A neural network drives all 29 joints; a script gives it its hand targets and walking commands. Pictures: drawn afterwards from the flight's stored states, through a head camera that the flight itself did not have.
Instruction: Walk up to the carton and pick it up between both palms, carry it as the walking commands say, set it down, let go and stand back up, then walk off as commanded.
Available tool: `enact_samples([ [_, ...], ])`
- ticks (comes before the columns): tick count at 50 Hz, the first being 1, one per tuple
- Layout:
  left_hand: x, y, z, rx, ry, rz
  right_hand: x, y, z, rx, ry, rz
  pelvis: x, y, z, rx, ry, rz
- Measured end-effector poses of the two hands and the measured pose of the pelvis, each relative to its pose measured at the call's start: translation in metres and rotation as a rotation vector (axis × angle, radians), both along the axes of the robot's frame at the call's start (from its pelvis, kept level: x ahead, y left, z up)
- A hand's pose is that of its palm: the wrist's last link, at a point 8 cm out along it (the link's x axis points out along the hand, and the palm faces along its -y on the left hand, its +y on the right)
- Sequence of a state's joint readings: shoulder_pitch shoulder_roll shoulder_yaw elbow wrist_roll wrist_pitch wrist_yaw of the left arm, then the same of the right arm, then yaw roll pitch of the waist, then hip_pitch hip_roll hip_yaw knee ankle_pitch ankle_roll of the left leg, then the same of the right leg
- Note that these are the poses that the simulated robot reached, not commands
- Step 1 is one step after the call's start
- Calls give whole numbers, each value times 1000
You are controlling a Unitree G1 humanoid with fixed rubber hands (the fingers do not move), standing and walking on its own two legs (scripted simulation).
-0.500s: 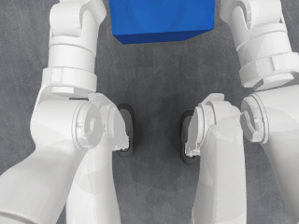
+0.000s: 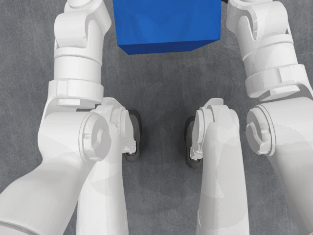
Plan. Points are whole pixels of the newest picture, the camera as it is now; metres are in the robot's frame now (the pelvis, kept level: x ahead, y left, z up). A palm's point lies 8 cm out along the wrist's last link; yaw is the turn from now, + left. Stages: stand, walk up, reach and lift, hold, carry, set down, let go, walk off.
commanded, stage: reach and lift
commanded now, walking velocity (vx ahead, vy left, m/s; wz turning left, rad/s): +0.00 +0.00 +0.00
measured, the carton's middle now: (161, 4) +0.56 +0.00 -0.15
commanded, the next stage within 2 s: none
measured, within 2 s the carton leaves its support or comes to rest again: neither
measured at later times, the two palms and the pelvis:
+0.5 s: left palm out of the picture +0.53 +0.13 +0.01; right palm out of the picture +0.53 -0.13 -0.02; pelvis -0.01 +0.00 +0.05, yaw +0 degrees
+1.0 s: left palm out of the picture +0.51 +0.13 +0.08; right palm out of the picture +0.51 -0.13 +0.05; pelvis -0.01 +0.00 +0.11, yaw -1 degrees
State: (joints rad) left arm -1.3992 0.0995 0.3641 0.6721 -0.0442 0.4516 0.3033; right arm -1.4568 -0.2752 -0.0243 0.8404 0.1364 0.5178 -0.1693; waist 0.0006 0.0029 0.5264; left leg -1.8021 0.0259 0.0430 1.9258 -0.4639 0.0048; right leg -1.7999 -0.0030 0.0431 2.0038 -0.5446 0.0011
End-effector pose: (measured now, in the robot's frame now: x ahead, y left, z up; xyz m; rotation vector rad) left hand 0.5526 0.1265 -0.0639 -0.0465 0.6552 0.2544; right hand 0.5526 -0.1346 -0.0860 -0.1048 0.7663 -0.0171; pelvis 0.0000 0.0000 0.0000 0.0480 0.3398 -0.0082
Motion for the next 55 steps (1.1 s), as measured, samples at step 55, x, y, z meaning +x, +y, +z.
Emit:
enact_samples([
  [55, -51, 2, 155, 20, -2, -11, -51, 3, 153, -19, 9, 12, -10, -4, 123, -2, -160, -23],
])
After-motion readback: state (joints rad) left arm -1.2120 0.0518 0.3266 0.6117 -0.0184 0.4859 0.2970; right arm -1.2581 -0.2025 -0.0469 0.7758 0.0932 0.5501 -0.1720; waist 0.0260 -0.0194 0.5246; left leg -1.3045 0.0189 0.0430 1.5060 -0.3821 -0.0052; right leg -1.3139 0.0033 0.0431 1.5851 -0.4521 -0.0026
